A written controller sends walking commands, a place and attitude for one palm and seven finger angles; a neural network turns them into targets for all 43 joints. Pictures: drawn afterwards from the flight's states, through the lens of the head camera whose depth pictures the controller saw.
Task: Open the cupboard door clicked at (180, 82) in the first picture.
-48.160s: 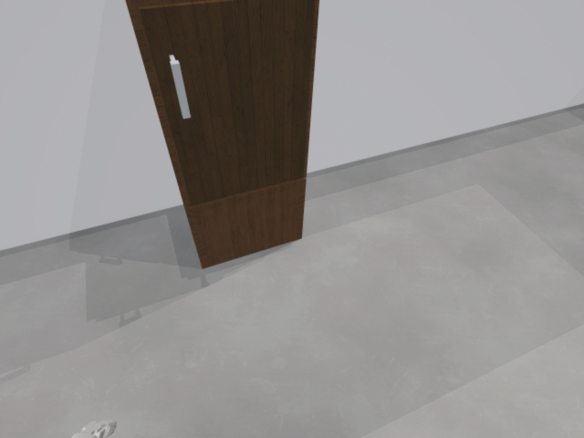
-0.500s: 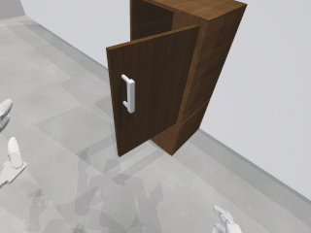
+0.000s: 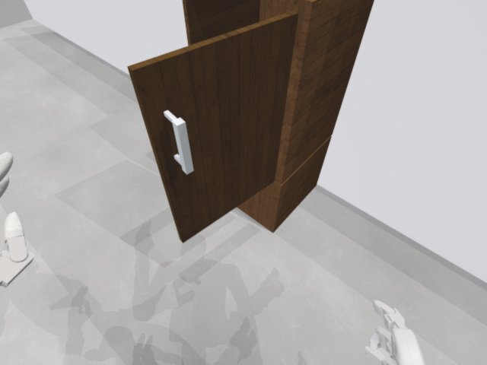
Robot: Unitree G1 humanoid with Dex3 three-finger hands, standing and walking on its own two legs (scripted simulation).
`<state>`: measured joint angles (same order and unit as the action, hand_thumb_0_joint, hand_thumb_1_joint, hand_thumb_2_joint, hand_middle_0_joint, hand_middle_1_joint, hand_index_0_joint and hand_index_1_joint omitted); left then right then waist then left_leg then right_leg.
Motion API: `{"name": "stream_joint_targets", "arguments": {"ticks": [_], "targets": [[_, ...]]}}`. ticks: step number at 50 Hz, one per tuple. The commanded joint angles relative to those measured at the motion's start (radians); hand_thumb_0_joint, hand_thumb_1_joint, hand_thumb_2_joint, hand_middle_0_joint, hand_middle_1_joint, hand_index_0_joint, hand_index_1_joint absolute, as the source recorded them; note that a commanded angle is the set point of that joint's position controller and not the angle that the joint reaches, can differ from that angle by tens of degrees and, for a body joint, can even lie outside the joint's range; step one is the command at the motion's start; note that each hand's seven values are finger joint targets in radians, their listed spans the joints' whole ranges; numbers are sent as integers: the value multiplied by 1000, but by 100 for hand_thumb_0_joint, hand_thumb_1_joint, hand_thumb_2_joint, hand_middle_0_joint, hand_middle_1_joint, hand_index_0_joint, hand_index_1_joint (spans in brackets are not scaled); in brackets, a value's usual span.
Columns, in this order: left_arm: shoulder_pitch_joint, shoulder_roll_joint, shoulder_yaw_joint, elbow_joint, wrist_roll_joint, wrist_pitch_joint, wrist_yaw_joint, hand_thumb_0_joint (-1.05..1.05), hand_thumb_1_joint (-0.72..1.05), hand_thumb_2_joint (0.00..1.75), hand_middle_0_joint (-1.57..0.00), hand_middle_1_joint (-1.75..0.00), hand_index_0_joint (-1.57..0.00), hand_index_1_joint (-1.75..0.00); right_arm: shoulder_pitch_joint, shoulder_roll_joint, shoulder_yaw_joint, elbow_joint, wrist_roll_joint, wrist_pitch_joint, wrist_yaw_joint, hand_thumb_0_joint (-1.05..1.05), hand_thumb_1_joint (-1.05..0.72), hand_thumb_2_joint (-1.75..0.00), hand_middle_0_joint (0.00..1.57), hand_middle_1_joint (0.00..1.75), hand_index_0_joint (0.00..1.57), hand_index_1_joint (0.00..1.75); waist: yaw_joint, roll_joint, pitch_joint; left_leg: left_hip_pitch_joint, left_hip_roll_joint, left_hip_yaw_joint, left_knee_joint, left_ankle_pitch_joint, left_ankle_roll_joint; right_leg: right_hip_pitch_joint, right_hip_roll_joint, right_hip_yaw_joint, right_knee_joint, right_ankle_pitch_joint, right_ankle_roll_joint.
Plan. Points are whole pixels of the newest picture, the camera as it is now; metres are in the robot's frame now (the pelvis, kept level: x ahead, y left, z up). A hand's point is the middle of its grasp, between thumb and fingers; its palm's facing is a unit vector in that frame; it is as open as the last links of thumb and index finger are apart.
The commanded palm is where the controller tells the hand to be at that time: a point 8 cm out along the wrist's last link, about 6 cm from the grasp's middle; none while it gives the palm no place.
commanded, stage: stop stepping back and stand still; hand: left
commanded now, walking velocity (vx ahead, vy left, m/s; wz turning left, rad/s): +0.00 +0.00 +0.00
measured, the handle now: (178, 143) +0.53 +0.16 +0.05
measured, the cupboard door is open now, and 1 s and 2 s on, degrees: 81 81 81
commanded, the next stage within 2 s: let the arm hang, fingers relaxed in 0.06 s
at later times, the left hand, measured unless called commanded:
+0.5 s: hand out of the picture +0.01 +0.20 -0.17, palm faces +0.10 -0.98 -0.18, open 6.9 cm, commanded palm none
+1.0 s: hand out of the picture -0.09 +0.23 -0.16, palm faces +0.04 -0.97 -0.25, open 7.4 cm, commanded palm none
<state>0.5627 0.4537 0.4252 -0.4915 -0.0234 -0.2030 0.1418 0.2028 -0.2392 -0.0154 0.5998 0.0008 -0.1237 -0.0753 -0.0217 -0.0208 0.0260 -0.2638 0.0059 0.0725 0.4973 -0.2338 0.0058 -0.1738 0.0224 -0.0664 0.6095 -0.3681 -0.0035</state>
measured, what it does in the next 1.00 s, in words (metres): shifts its weight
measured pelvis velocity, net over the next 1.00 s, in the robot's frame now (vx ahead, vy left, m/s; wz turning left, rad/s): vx -0.08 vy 0.03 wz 0.02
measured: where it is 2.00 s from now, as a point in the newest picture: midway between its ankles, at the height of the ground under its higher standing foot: outside the picture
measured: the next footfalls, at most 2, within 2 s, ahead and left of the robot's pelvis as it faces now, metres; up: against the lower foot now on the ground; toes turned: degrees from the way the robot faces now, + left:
none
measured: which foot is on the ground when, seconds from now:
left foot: down 0.00-1.00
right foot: down 0.00-1.00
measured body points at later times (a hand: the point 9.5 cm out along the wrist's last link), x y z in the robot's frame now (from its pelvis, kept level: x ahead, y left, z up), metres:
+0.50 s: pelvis -0.04 +0.02 +0.00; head +0.00 +0.04 +0.45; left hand +0.01 +0.25 -0.16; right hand +0.02 -0.22 -0.14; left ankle -0.03 +0.14 -0.73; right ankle -0.08 -0.07 -0.73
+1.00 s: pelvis -0.08 +0.03 +0.01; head -0.07 +0.02 +0.46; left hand -0.09 +0.28 -0.14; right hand -0.06 -0.19 -0.16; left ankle -0.03 +0.14 -0.73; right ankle -0.07 -0.07 -0.73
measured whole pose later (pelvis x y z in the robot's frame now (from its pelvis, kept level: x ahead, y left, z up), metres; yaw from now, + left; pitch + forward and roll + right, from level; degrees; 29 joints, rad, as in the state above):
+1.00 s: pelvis -0.08 +0.03 +0.01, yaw +1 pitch -2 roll +0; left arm 0.28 0.20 0.02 1.14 0.02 0.01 0.02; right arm 0.25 -0.18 0.00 1.12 -0.03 0.02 -0.02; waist -0.01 0.03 0.03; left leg -0.23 -0.02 0.02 0.39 -0.13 0.03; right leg -0.16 0.00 -0.08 0.42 -0.23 -0.03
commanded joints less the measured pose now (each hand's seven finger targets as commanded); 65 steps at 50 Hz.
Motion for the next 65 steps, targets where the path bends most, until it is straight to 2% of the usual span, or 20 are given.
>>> {"name": "stream_joint_targets", "arguments": {"ticks": [1, 4, 5, 7, 8, 9, 10, 11, 12, 14, 16, 17, 18, 20, 23, 25, 32, 36, 54, 65], "targets": [[51, 146, 145, -145, -12, -50, 14, 0, 90, 90, -20, -30, -20, -30, -52, -105, -34, -139, 6, -42, -2, 0, -90, -90, 20, 30, 20, 30, 25, 143, -87, 70, 167, -149, -67, 519, 58, -4, -37, 46, -171, 183, 14], [65, 152, 147, -126, -21, -50, 12, 0, 90, 90, -20, -30, -20, -30, -56, -88, -24, -142, 9, -28, 1, 0, -90, -90, 20, 30, 20, 30, 7, -13, -170, 45, 70, -60, 67, 397, 12, 66, -158, 182, -215, 764, -11], [50, 156, 148, -128, -25, -50, 15, 0, 90, 90, -20, -30, -20, -30, -62, -83, -20, -144, 11, -24, 2, 0, -90, -90, 20, 30, 20, 30, 14, -61, -196, -12, 41, -35, 105, 233, 6, 133, -197, 202, -202, 952, 8], [40, 158, 149, -111, -26, -43, 18, 0, 90, 90, -20, -30, -20, -30, -74, -69, -17, -140, 18, -24, 1, 0, -90, -90, 20, 30, 20, 30, 33, -139, -202, -113, -1, -40, 151, -47, 9, 198, -234, 211, -197, 1053, 33], [-56, -88, -300, 630, 75, 116, -97, 0, 90, 90, -20, -30, -20, -30, -130, -110, -31, 92, 2, -47, 84, 0, -90, -90, 20, 30, 20, 30, -1, -59, -134, -231, 57, -111, 334, -35, 1, 102, -348, 190, -76, 1033, -86], [-96, -106, -307, 653, 62, 182, -115, 0, 90, 90, -20, -30, -20, -30, -48, -81, -33, 89, -1, 10, 87, 0, -90, -90, 20, 30, 20, 30, -9, -30, -177, -170, 45, -131, 300, -143, -11, 52, -323, 212, -76, 908, -142], [-115, -107, -306, 648, 62, 195, -119, 0, 90, 90, -20, -30, -20, -30, -8, -76, -30, 86, -4, 34, 84, 0, -90, -90, 20, 30, 20, 30, -22, -19, -147, -126, 33, -113, 261, -72, -10, -7, -289, 163, -62, 772, -136], [-153, -106, -309, 677, 58, 198, -125, 0, 90, 90, -20, -30, -20, -30, 4, -71, -26, 101, -5, 62, 88, 0, -90, -90, 20, 30, 20, 30, -13, -40, -131, -97, 18, -86, 236, 0, -4, -56, -242, 104, -40, 659, -121], [-188, -105, -323, 725, 59, 199, -127, 0, 90, 90, -20, -30, -20, -30, 7, -75, -27, 94, -12, 79, 90, 0, -90, -90, 20, 30, 20, 30, -10, -123, -115, -80, 26, -102, 196, 125, 10, -69, -207, 81, -11, 637, -97], [-194, -102, -338, 829, 62, 202, -124, 0, 90, 90, -20, -30, -20, -30, -13, -110, -31, 89, -28, 96, 80, 0, -90, -90, 20, 30, 20, 30, 16, -204, -85, -47, 75, -169, 127, 313, 48, -92, -174, 72, -13, 548, -56], [-216, -91, -338, 936, 66, 205, -116, 0, 90, 90, -20, -30, -20, -30, -26, -125, -28, 104, -37, 108, 67, 0, -90, -90, 20, 30, 20, 30, 32, -225, -72, -23, 83, -176, 114, 414, 54, -59, -162, 96, -70, 555, -34], [-240, -84, -343, 988, 63, 208, -112, 0, 90, 90, -20, -30, -20, -30, -25, -122, -25, 120, -37, 114, 62, 0, -90, -90, 20, 30, 20, 30, 28, -182, -56, -6, 74, -166, 108, 450, 43, -63, -164, 102, -73, 575, -38], [-262, -97, -357, 1035, 52, 211, -119, 0, 90, 90, -20, -30, -20, -30, -2, -121, -23, 150, -30, 118, 63, 0, -90, -90, 20, 30, 20, 30, 14, -41, -43, 3, 84, -198, 21, 365, 39, -75, -155, 95, -82, 414, -50], [-275, -100, -363, 1150, 44, 212, -109, 0, 90, 90, -20, -30, -20, -30, -14, -109, -10, 207, -38, 120, 59, 0, -90, -90, 20, 30, 20, 30, 30, 115, -44, -32, 103, -221, -29, 418, 64, 12, -117, 80, -87, 307, -25], [-239, -117, -373, 1288, 35, 200, -108, 0, 90, 90, -20, -30, -20, -30, 13, -78, -1, 270, -26, 117, 45, 0, -90, -90, 20, 30, 20, 30, 29, 137, -102, 51, 79, -178, -9, 421, 43, 68, -138, 103, -144, 400, -45], [-234, -142, -363, 1337, 34, 201, -107, 0, 90, 90, -20, -30, -20, -30, 37, -57, -3, 300, -30, 120, 40, 0, -90, -90, 20, 30, 20, 30, 25, 240, -132, 59, 85, -181, -38, 341, 44, 94, -136, 91, -167, 341, -52], [-262, -143, -387, 1496, 31, 201, -120, 0, 90, 90, -20, -30, -20, -30, 50, -66, -6, 393, -20, 132, 41, 0, -90, -90, 20, 30, 20, 30, 20, 61, 13, 27, 86, -199, -140, 59, 40, 11, -127, 87, -294, 100, -61], [-263, -137, -392, 1551, 32, 202, -122, 0, 90, 90, -20, -30, -20, -30, 64, -77, -8, 436, -23, 135, 43, 0, -90, -90, 20, 30, 20, 30, 14, 34, 76, 12, 82, -206, -194, -67, 38, -45, -122, 99, -320, 0, -61], [-248, -145, -392, 1612, 34, 194, -116, 0, 90, 90, -20, -30, -20, -30, 80, -38, -6, 506, -24, 128, 45, 0, -90, -90, 20, 30, 20, 30, 18, 41, 80, 18, 76, -183, -219, -57, 34, -77, -128, 111, -318, -12, -51], [-256, -164, -395, 1620, 29, 184, -111, 0, 90, 90, -20, -30, -20, -30, 82, -26, 2, 521, -20, 117, 40, 0, -90, -90, 20, 30, 20, 30, 17, 50, 28, 68, 84, -170, -182, 138, 30, -13, -136, 100, -304, 141, -49]]}}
